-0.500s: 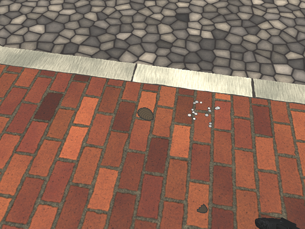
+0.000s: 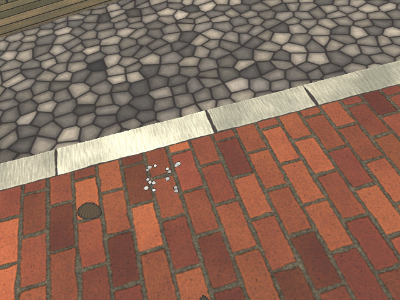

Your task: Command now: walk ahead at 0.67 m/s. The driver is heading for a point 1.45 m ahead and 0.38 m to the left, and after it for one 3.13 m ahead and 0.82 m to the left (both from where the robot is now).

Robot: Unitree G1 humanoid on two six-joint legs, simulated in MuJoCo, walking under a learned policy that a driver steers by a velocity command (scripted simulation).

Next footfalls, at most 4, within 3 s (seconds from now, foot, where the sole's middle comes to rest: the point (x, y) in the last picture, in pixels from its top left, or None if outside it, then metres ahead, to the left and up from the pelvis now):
0.34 left None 0.39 0.16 -0.79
0.80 right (166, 209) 0.89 0.25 -0.79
1.22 left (101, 153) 1.21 0.57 -0.79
1.64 right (162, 100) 1.61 0.32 -0.83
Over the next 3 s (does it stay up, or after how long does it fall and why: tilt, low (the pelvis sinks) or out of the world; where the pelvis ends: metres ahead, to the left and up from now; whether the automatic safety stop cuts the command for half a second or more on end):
stays up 1.75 0.46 -0.05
